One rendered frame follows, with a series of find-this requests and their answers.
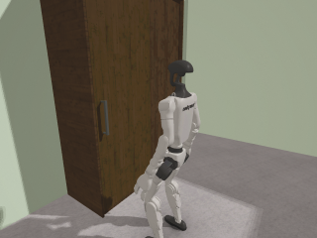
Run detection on robot right hand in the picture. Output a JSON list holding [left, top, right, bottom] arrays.
[[182, 145, 191, 164]]

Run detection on robot left hand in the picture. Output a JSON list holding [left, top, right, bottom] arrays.
[[134, 174, 153, 201]]

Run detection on robot right forearm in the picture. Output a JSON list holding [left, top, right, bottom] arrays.
[[183, 127, 200, 149]]

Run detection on robot left upper arm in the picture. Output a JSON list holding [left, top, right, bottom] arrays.
[[158, 97, 176, 147]]

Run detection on handle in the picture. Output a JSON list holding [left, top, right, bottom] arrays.
[[100, 100, 110, 136]]

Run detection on robot left forearm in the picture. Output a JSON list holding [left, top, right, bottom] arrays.
[[145, 135, 169, 179]]

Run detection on robot torso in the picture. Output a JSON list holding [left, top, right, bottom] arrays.
[[162, 93, 194, 170]]

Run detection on humanoid robot head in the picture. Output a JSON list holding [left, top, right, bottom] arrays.
[[167, 59, 194, 98]]

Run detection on robot right upper arm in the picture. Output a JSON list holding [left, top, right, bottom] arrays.
[[189, 92, 201, 130]]

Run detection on wardrobe door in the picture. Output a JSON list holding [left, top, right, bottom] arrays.
[[85, 0, 152, 212], [149, 0, 180, 161]]

